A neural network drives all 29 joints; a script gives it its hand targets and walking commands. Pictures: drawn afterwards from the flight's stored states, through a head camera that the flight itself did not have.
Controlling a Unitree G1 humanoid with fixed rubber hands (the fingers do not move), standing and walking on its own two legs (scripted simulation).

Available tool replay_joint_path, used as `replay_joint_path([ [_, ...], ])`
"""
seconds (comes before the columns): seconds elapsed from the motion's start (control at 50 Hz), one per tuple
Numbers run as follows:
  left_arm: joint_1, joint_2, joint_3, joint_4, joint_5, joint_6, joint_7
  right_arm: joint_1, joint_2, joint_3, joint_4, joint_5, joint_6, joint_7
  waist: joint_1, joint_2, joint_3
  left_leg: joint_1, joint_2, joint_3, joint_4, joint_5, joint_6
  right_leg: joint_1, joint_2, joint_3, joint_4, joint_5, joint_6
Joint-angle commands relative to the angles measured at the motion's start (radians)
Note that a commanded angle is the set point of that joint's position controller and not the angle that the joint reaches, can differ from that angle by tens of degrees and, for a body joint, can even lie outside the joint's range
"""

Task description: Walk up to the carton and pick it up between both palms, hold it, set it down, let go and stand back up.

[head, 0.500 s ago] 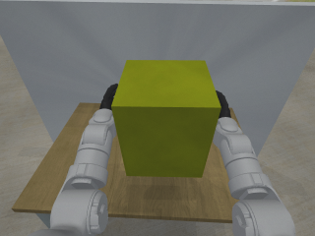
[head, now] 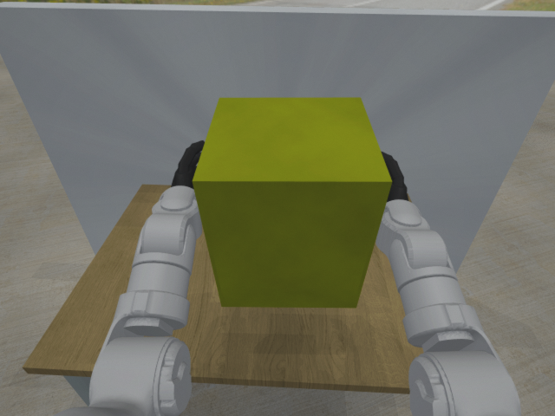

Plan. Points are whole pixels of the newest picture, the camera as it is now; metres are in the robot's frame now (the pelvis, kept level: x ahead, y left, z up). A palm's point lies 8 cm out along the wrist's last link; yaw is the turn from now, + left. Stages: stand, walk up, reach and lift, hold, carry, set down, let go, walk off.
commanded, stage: hold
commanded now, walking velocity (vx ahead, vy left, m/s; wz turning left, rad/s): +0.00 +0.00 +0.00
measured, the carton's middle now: (289, 205) +0.39 +0.00 +0.17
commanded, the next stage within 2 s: none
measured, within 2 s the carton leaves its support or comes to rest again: neither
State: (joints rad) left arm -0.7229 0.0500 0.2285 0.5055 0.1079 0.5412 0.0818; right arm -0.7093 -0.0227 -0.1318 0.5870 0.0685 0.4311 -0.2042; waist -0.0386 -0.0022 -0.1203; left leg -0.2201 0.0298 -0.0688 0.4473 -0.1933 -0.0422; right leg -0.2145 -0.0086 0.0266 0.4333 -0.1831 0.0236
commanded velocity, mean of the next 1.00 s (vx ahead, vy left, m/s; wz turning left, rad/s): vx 0.00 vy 0.00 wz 0.00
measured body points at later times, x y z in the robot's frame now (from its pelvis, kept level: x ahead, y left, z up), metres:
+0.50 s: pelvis -0.01 +0.00 +0.00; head -0.08 +0.01 +0.44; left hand +0.38 +0.15 +0.21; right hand +0.37 -0.15 +0.19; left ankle +0.03 +0.15 -0.74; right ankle +0.03 -0.14 -0.74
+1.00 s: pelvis +0.00 +0.00 +0.00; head -0.07 +0.01 +0.44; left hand +0.38 +0.15 +0.21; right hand +0.38 -0.15 +0.20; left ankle +0.03 +0.15 -0.74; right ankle +0.03 -0.14 -0.74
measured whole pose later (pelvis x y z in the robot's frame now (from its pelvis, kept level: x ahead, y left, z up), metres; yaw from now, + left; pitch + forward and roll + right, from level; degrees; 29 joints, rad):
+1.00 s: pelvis +0.00 +0.00 +0.00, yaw +0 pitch -4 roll +0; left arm -0.73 0.03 0.26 0.44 0.17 0.63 0.05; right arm -0.71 -0.02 -0.12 0.56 0.08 0.47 -0.20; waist -0.04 0.00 -0.11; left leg -0.19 0.03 -0.07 0.44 -0.19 -0.04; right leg -0.19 -0.01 0.03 0.43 -0.18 0.02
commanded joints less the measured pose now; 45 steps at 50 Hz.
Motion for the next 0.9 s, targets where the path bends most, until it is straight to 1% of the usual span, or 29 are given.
replay_joint_path([
  [0.0, -0.604, -0.783, -0.359, -0.169, -0.02, 0.003, -0.169, -0.934, 0.669, 0.496, -0.326, 0.257, -0.089, 0.104, 0.037, -0.019, -0.346, 0.183, -0.096, 0.058, -0.107, 0.22, 0.028, 0.258, 0.091, -0.062, -0.166, 0.153, 0.017],
  [0.02, -0.635, -0.755, -0.339, -0.107, -0.021, 0.007, -0.176, -0.977, 0.636, 0.447, -0.303, 0.227, -0.089, 0.105, 0.026, -0.007, -0.292, 0.14, -0.101, 0.062, -0.126, 0.146, 0.031, 0.234, 0.084, -0.06, -0.177, 0.102, 0.016],
  [0.04, -0.668, -0.762, -0.347, -0.193, -0.012, 0.004, -0.177, -0.954, 0.676, 0.479, -0.326, 0.244, -0.088, 0.104, 0.033, 0.007, -0.304, 0.143, -0.102, 0.06, -0.125, 0.157, 0.038, 0.262, 0.075, -0.05, -0.167, 0.145, 0.017],
  [0.06, -0.62, -0.775, -0.361, -0.231, -0.036, 0.008, -0.18, -0.963, 0.69, 0.515, -0.42, 0.269, -0.09, 0.101, 0.036, -0.03, -0.393, 0.178, -0.099, 0.059, -0.102, 0.249, 0.042, 0.315, 0.087, -0.054, -0.153, 0.256, 0.024],
  [0.08, -0.655, -0.78, -0.378, -0.233, -0.037, 0.011, -0.181, -0.914, 0.665, 0.484, -0.356, 0.259, -0.078, 0.096, 0.009, 0.001, -0.359, 0.183, -0.097, 0.052, -0.109, 0.232, 0.022, 0.3, 0.086, -0.057, -0.149, 0.219, 0.018],
  [0.1, -0.64, -0.762, -0.358, -0.204, -0.021, 0.016, -0.185, -0.932, 0.678, 0.503, -0.351, 0.261, -0.071, 0.1, 0.032, -0.02, -0.352, 0.163, -0.095, 0.063, -0.111, 0.221, 0.029, 0.295, 0.092, -0.051, -0.159, 0.185, 0.016],
  [0.12, -0.696, -0.778, -0.403, -0.293, -0.042, 0.009, -0.174, -0.941, 0.676, 0.497, -0.39, 0.275, -0.071, 0.102, 0.013, 0.03, -0.392, 0.19, -0.095, 0.052, -0.107, 0.253, 0.018, 0.281, 0.095, -0.054, -0.156, 0.194, 0.008],
  [0.16, -0.685, -0.751, -0.376, -0.218, -0.053, 0.014, -0.183, -0.969, 0.681, 0.485, -0.364, 0.248, -0.07, 0.101, 0.026, -0.023, -0.355, 0.173, -0.096, 0.063, -0.106, 0.207, 0.026, 0.263, 0.091, -0.061, -0.162, 0.163, 0.018],
  [0.18, -0.675, -0.786, -0.416, -0.267, -0.052, 0.026, -0.187, -0.933, 0.667, 0.491, -0.362, 0.275, -0.068, 0.1, 0.002, 0.033, -0.354, 0.192, -0.095, 0.052, -0.107, 0.246, 0.011, 0.263, 0.089, -0.063, -0.154, 0.19, 0.012],
  [0.2, -0.698, -0.766, -0.366, -0.24, -0.033, 0.023, -0.186, -0.981, 0.657, 0.487, -0.391, 0.263, -0.067, 0.105, 0.035, -0.013, -0.362, 0.169, -0.099, 0.06, -0.118, 0.174, 0.028, 0.26, 0.088, -0.059, -0.172, 0.111, 0.014],
  [0.22, -0.719, -0.787, -0.4, -0.268, -0.044, 0.027, -0.184, -0.958, 0.649, 0.459, -0.358, 0.263, -0.063, 0.108, -0.006, 0.027, -0.353, 0.181, -0.091, 0.048, -0.125, 0.166, 0.016, 0.24, 0.091, -0.064, -0.167, 0.094, 0.005],
  [0.26, -0.734, -0.779, -0.379, -0.229, -0.028, 0.039, -0.187, -0.955, 0.644, 0.441, -0.311, 0.256, -0.055, 0.113, 0.004, 0.044, -0.298, 0.147, -0.088, 0.054, -0.135, 0.114, 0.012, 0.221, 0.086, -0.057, -0.168, 0.043, 0.002],
  [0.28, -0.685, -0.754, -0.337, -0.21, 0.0, 0.049, -0.19, -0.989, 0.643, 0.454, -0.323, 0.25, -0.057, 0.116, 0.029, -0.012, -0.294, 0.125, -0.091, 0.061, -0.14, 0.105, 0.035, 0.253, 0.089, -0.058, -0.177, 0.046, 0.006],
  [0.3, -0.662, -0.749, -0.314, -0.141, 0.018, 0.055, -0.195, -0.997, 0.629, 0.436, -0.287, 0.224, -0.052, 0.122, 0.028, -0.014, -0.248, 0.114, -0.087, 0.067, -0.158, 0.028, 0.038, 0.226, 0.088, -0.063, -0.189, -0.03, 0.0],
  [0.32, -0.694, -0.756, -0.325, -0.169, 0.008, 0.044, -0.201, -0.98, 0.652, 0.434, -0.277, 0.214, -0.061, 0.126, 0.017, -0.003, -0.282, 0.116, -0.086, 0.071, -0.158, 0.029, 0.041, 0.238, 0.085, -0.064, -0.179, -0.014, -0.002],
  [0.36, -0.65, -0.797, -0.381, -0.209, -0.021, 0.04, -0.201, -1.022, 0.663, 0.476, -0.392, 0.26, -0.088, 0.12, 0.016, -0.018, -0.366, 0.161, -0.084, 0.056, -0.128, 0.156, 0.029, 0.267, 0.096, -0.071, -0.162, 0.089, 0.003],
  [0.38, -0.699, -0.784, -0.385, -0.197, -0.033, 0.039, -0.197, -1.012, 0.645, 0.453, -0.353, 0.251, -0.079, 0.12, 0.013, 0.019, -0.337, 0.149, -0.087, 0.062, -0.13, 0.123, 0.019, 0.247, 0.095, -0.066, -0.163, 0.058, 0.0],
  [0.4, -0.668, -0.766, -0.358, -0.187, -0.011, 0.046, -0.199, -1.003, 0.652, 0.456, -0.357, 0.243, -0.075, 0.114, 0.019, -0.002, -0.313, 0.146, -0.087, 0.059, -0.137, 0.12, 0.028, 0.243, 0.091, -0.067, -0.167, 0.053, 0.002],
  [0.44, -0.707, -0.799, -0.412, -0.288, -0.04, 0.034, -0.193, -0.998, 0.66, 0.474, -0.401, 0.264, -0.088, 0.12, 0.002, 0.032, -0.405, 0.177, -0.094, 0.055, -0.11, 0.178, 0.025, 0.258, 0.095, -0.063, -0.157, 0.115, 0.004],
  [0.46, -0.722, -0.777, -0.374, -0.252, -0.025, 0.035, -0.192, -0.976, 0.666, 0.463, -0.341, 0.248, -0.076, 0.119, 0.021, 0.007, -0.336, 0.174, -0.088, 0.061, -0.127, 0.157, 0.028, 0.249, 0.095, -0.063, -0.164, 0.079, 0.007],
  [0.48, -0.707, -0.771, -0.376, -0.212, -0.012, 0.047, -0.196, -0.992, 0.649, 0.439, -0.322, 0.227, -0.072, 0.118, -0.006, 0.019, -0.308, 0.156, -0.092, 0.066, -0.128, 0.115, 0.026, 0.236, 0.09, -0.068, -0.173, 0.061, 0.005],
  [0.52, -0.686, -0.773, -0.373, -0.216, -0.012, 0.052, -0.202, -0.985, 0.633, 0.448, -0.315, 0.243, -0.072, 0.121, 0.004, 0.016, -0.318, 0.17, -0.092, 0.069, -0.132, 0.132, 0.025, 0.241, 0.095, -0.072, -0.174, 0.06, 0.005],
  [0.56, -0.689, -0.748, -0.322, -0.167, 0.011, 0.048, -0.2, -1.016, 0.642, 0.452, -0.314, 0.238, -0.075, 0.124, 0.038, -0.007, -0.291, 0.143, -0.094, 0.073, -0.146, 0.087, 0.035, 0.242, 0.09, -0.068, -0.183, 0.011, 0.007],
  [0.68, -0.726, -0.781, -0.389, -0.261, -0.037, 0.047, -0.198, -0.99, 0.654, 0.45, -0.377, 0.255, -0.071, 0.11, -0.004, 0.007, -0.344, 0.168, -0.09, 0.052, -0.117, 0.185, 0.028, 0.269, 0.091, -0.054, -0.155, 0.129, 0.006],
  [0.7, -0.679, -0.779, -0.364, -0.226, -0.015, 0.054, -0.198, -0.981, 0.654, 0.46, -0.361, 0.26, -0.067, 0.112, 0.018, 0.003, -0.32, 0.175, -0.092, 0.06, -0.118, 0.187, 0.03, 0.255, 0.094, -0.061, -0.166, 0.116, 0.011],
  [0.78, -0.693, -0.779, -0.388, -0.206, -0.025, 0.047, -0.199, -0.994, 0.648, 0.463, -0.349, 0.24, -0.07, 0.114, 0.006, 0.013, -0.344, 0.171, -0.092, 0.065, -0.126, 0.12, 0.025, 0.247, 0.091, -0.071, -0.173, 0.058, 0.002],
  [0.8, -0.64, -0.745, -0.329, -0.194, -0.008, 0.05, -0.203, -0.973, 0.647, 0.453, -0.342, 0.232, -0.065, 0.107, 0.021, -0.028, -0.296, 0.155, -0.093, 0.066, -0.135, 0.14, 0.048, 0.269, 0.084, -0.053, -0.177, 0.089, 0.009],
  [0.84, -0.687, -0.766, -0.351, -0.201, 0.01, 0.055, -0.204, -0.959, 0.645, 0.442, -0.293, 0.241, -0.069, 0.11, 0.015, 0.032, -0.308, 0.159, -0.092, 0.069, -0.141, 0.122, 0.024, 0.271, 0.086, -0.065, -0.167, 0.064, 0.004],
  [0.88, -0.75, -0.768, -0.389, -0.251, -0.029, 0.043, -0.202, -1.006, 0.644, 0.448, -0.335, 0.247, -0.078, 0.116, 0.006, 0.02, -0.323, 0.168, -0.087, 0.065, -0.13, 0.128, 0.031, 0.234, 0.089, -0.062, -0.17, 0.061, 0.009],
])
